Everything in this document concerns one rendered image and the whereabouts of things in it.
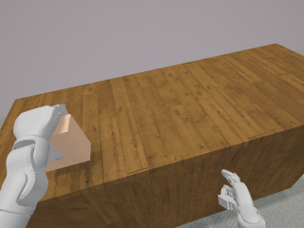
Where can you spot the sponge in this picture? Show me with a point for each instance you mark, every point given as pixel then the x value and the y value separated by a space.
pixel 69 139

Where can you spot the table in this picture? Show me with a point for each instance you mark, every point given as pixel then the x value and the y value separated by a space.
pixel 160 138

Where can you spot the robot left hand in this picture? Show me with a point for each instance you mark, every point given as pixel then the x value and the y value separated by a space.
pixel 41 122

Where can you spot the robot left forearm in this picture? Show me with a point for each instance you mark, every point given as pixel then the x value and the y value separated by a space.
pixel 26 181

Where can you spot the robot right forearm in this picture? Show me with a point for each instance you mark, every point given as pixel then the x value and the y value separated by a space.
pixel 249 217

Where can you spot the robot right hand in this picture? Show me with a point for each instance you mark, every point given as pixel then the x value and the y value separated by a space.
pixel 231 198

